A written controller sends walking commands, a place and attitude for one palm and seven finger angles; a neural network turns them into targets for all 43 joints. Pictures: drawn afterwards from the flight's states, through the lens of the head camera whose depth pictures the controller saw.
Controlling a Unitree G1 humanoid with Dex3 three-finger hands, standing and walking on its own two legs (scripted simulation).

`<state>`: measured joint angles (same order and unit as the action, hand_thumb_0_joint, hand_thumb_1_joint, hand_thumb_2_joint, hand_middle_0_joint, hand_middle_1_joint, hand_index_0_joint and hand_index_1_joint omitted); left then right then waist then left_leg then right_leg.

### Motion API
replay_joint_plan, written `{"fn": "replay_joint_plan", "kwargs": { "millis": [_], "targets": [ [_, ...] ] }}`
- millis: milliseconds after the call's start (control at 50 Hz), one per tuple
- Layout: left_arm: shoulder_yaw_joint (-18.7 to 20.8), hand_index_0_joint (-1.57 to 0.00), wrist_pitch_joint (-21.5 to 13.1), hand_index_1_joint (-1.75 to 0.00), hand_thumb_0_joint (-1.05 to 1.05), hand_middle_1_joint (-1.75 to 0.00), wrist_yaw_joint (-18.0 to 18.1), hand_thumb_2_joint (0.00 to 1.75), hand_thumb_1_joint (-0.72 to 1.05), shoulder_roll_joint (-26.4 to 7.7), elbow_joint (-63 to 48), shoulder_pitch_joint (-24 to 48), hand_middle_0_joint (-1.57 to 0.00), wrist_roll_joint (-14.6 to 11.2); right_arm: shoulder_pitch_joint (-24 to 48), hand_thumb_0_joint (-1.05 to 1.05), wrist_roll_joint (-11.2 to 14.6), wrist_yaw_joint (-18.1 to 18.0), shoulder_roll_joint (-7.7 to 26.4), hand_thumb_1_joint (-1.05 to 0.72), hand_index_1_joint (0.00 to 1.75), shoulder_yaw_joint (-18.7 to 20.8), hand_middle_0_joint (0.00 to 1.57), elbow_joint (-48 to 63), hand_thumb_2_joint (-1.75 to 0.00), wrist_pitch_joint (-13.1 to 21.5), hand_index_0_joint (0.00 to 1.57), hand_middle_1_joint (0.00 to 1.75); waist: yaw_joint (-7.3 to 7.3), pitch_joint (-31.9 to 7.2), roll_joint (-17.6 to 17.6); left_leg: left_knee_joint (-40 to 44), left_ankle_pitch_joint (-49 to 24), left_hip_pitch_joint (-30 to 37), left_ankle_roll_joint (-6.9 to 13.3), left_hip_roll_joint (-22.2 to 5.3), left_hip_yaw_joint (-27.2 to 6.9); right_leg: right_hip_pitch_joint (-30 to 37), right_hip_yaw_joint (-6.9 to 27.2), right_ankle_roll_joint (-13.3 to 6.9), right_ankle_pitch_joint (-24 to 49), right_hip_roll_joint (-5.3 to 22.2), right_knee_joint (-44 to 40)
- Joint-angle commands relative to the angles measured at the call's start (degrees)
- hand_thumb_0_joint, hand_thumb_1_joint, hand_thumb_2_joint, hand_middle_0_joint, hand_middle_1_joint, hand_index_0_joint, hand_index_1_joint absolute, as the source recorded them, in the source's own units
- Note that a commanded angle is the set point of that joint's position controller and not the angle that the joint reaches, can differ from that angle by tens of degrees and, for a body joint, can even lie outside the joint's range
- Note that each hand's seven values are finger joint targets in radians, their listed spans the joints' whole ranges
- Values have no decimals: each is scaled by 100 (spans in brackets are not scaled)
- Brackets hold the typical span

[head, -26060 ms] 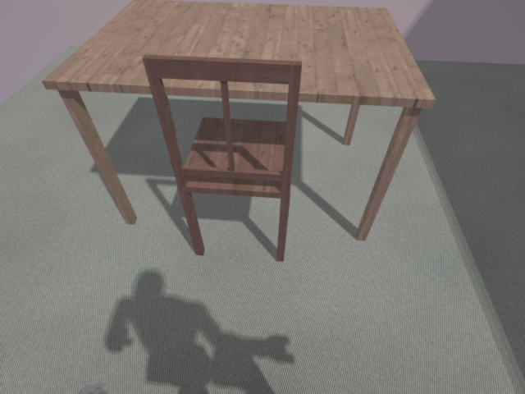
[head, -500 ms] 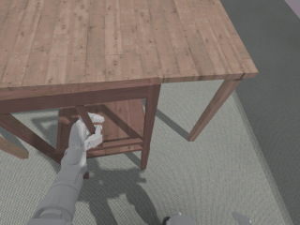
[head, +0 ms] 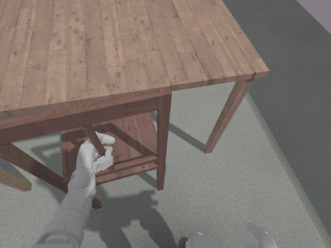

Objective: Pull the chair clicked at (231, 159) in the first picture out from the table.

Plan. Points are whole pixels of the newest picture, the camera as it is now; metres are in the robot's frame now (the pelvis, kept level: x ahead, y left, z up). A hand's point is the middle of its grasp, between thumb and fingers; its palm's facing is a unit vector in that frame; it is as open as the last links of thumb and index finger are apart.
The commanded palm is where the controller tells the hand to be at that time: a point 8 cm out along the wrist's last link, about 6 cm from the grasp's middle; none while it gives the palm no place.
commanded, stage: step backward, pulling the chair out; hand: left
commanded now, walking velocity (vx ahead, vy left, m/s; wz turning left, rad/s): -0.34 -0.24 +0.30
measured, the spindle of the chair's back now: (101, 150) +0.37 +0.18 -0.08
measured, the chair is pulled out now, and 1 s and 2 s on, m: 0.03 0.20 0.41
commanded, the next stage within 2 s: none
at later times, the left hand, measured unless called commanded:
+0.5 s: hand (123, 182) +0.28 +0.11 -0.07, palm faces +0.13 -0.98 -0.18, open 4.9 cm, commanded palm +0.24 +0.16 -0.07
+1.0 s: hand (122, 224) +0.18 +0.10 -0.06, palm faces +0.07 -0.98 -0.19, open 4.9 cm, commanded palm +0.15 +0.15 -0.07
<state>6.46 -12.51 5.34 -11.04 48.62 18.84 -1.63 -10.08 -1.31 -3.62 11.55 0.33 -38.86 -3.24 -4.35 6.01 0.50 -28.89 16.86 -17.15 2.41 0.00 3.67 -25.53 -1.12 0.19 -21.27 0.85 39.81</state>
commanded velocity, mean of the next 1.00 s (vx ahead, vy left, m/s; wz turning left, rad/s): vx -0.38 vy -0.04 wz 0.14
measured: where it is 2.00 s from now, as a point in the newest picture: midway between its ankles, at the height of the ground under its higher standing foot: outside the picture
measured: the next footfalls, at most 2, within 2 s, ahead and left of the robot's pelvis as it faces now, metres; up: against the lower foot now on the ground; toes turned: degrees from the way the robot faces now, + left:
right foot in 0.20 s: +0.08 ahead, -0.12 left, +0.00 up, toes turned +1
left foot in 0.60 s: -0.13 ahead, +0.12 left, +0.00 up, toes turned +9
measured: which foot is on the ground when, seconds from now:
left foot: down 0.00-0.26, up 0.28-0.58, down 0.60-1.00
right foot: up 0.00-0.18, down 0.20-0.68, up 0.70-0.74, down 0.76-1.00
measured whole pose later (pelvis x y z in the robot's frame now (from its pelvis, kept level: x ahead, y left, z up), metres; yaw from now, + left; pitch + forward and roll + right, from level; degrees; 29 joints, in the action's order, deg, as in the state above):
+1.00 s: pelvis -0.16 -0.04 -0.01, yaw +11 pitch +2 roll +0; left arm -1.3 -10.0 5.8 -5.3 57.3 29.3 -1.6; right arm -9.1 1.8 -6.6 14.4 -0.4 -42.4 -0.5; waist -5.0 8.0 2.9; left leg -34.9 20.6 -20.7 -2.2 -1.1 -1.3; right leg -27.0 -4.5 -0.9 -4.7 2.7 29.4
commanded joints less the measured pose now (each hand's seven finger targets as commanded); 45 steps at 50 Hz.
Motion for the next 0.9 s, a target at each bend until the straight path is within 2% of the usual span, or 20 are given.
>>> {"fn": "replay_joint_plan", "kwargs": {
  "millis": [0,120,160,200,220,240,260,300,340,500,540,580,600,640,700,740,760,800,840,880],
  "targets": [
    [-160,-50,-282,-145,0,-145,56,90,90,-633,-1525,820,-50,255,-439,0,-31,95,812,-90,30,277,20,475,-90,249,20,30,163,-2524,1508,-213,-7708,3574,-126,-1559,-1423,-659,-167,-116,214,-107,-163],
    [-59,-50,-233,-145,0,-145,83,90,90,-974,-1356,1238,-50,278,-374,0,33,-7,797,-90,30,207,20,442,-90,390,20,30,92,-2240,1647,-105,-6395,2550,-74,-1478,-1393,519,33,-245,1270,-16,-1166],
    [-111,-50,-244,-145,0,-145,93,90,90,-935,-1265,1470,-50,246,-287,0,87,-64,750,-90,30,158,20,448,-90,404,20,30,116,-2219,1273,-258,-5355,1621,-98,-1312,-1263,1385,239,-271,2652,208,-1443],
    [-156,-50,-275,-145,0,-145,97,90,90,-980,-1043,1646,-50,199,-258,0,207,-159,726,-90,30,151,20,465,-90,411,20,30,116,-2224,503,-664,-3086,386,-401,-714,-798,2092,596,-485,5234,870,-1371],
    [-94,-50,-271,-145,0,-145,99,90,90,-1127,-888,1690,-50,129,-327,0,279,-222,828,-90,30,208,20,433,-90,431,20,30,145,-2304,-28,-1241,-928,-122,-549,-280,-589,2458,1019,-826,6295,1400,-1354],
    [1,-50,-183,-145,0,-145,96,90,90,-1177,-576,1643,-50,87,-310,0,323,-232,837,-90,30,245,20,368,-90,457,20,30,213,-2515,-686,-1922,1228,-452,-556,60,-692,2617,1379,-1057,6611,1922,-1567],
    [0,-50,-84,-145,0,-145,74,90,90,-1124,-381,1634,-50,91,-180,0,330,-227,841,-90,30,243,20,347,-90,475,20,30,333,-2526,-758,-2505,1750,-631,-487,119,-902,2456,1424,-1080,6088,2186,-1672],
    [-37,-50,-57,-145,0,-145,93,90,90,-1015,-454,1768,-50,162,-5,0,289,-235,813,-90,30,206,20,327,-90,507,20,30,378,-2609,-510,-2862,1697,-676,-449,68,-1121,2257,1298,-978,4922,2215,-1750],
    [-70,-50,-56,-145,0,-145,174,90,90,-965,-471,1509,-50,181,13,0,276,-235,823,-90,30,157,20,260,-90,455,20,30,288,-2822,-37,-2474,1423,-628,-497,59,-1028,2559,1008,-967,5103,2092,-1638],
    [-629,-50,118,-145,0,-145,156,90,90,-379,-1087,1142,-50,39,-141,0,336,-337,905,-90,30,109,20,531,-90,232,20,30,132,-2993,-760,-48,488,6,-500,-41,-475,2848,360,-616,4700,1684,-1682],
    [-851,-50,155,-145,0,-145,139,90,90,-257,-1280,1155,-50,-19,-235,0,344,-398,1006,-90,30,126,20,605,-90,141,20,30,42,-2945,-380,1084,-883,580,-378,-390,-562,2581,100,-303,3965,1188,-1326],
    [-1098,-50,103,-145,0,-145,62,90,90,-6,-1650,1389,-50,-1,-150,0,328,-375,1133,-90,30,219,20,883,-90,76,20,30,141,-2687,797,892,-2875,732,-22,-1209,-1337,1870,-138,73,2892,312,-801],
    [-1151,-50,82,-145,0,-145,27,90,90,82,-1657,1470,-50,26,-201,0,358,-303,1036,-90,30,239,20,897,-90,73,20,30,149,-2757,727,709,-3164,896,-39,-1290,-1063,1817,-110,65,2609,202,-764],
    [-1218,-50,35,-145,0,-145,3,90,90,127,-1917,1875,-50,91,9,0,191,-280,867,-90,30,146,20,948,-90,124,20,30,102,-2394,1479,877,-3219,657,0,-1454,-1098,1425,-98,51,1632,238,-174],
    [-1029,-50,7,-145,0,-145,85,90,90,39,-1337,1974,-50,203,-136,0,138,-222,893,-90,30,210,20,694,-90,221,20,30,202,-1778,1303,460,-3814,620,55,-1613,-1119,1001,15,-92,1032,169,-353],
    [-977,-50,-92,-145,0,-145,100,90,90,-26,-1031,2263,-50,246,-416,0,175,-203,909,-90,30,287,20,455,-90,304,20,30,121,-1969,561,-272,-4387,1138,-174,-1314,-870,1241,96,-157,2915,259,-1161],
    [-936,-50,-181,-145,0,-145,97,90,90,-143,-843,2453,-50,268,-609,0,196,-204,922,-90,30,324,20,309,-90,308,20,30,24,-2367,219,-677,-4339,1080,-371,-1059,-611,1864,266,-292,4787,549,-1265],
    [-618,-50,-288,-145,0,-145,64,90,90,-479,-385,2478,-50,177,-555,0,288,-287,896,-90,30,342,20,210,-90,349,20,30,98,-2805,-1088,-1575,-97,-216,-612,-305,-412,2909,940,-861,6775,1501,-1269],
    [-561,-50,-168,-145,0,-145,-10,90,90,-520,15,2206,-50,141,-257,0,309,-297,816,-90,30,267,20,196,-90,438,20,30,374,-2500,-1088,-2174,1391,-607,-512,-173,-849,2312,1109,-1039,5640,1988,-1500],
    [-637,-50,-176,-145,0,-145,27,90,90,-379,-48,2282,-50,185,-225,0,294,-326,791,-90,30,179,20,141,-90,478,20,30,284,-2591,-835,-1753,1324,-395,-479,-189,-814,1994,847,-822,4343,1848,-1612]
  ]
}}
